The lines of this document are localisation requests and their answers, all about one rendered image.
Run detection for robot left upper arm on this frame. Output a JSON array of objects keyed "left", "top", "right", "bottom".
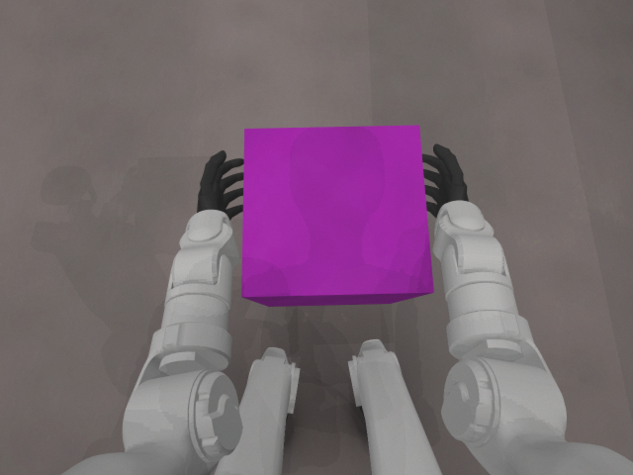
[{"left": 61, "top": 369, "right": 243, "bottom": 475}]

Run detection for right robot forearm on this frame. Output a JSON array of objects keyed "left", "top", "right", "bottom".
[{"left": 432, "top": 200, "right": 567, "bottom": 431}]

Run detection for carton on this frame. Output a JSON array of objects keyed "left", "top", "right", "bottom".
[{"left": 241, "top": 125, "right": 434, "bottom": 307}]

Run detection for left robot forearm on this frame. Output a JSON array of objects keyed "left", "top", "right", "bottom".
[{"left": 123, "top": 210, "right": 239, "bottom": 446}]

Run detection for robot right upper arm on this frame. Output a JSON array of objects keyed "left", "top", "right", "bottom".
[{"left": 441, "top": 356, "right": 633, "bottom": 475}]

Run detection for left robot hand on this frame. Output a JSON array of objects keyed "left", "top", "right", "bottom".
[{"left": 197, "top": 150, "right": 244, "bottom": 220}]

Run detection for right robot hand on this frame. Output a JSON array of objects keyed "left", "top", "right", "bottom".
[{"left": 422, "top": 143, "right": 469, "bottom": 218}]

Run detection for robot left shin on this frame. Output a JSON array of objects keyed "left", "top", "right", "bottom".
[{"left": 247, "top": 347, "right": 289, "bottom": 381}]

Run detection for robot left thigh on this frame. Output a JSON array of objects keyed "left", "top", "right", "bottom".
[{"left": 214, "top": 355, "right": 300, "bottom": 475}]

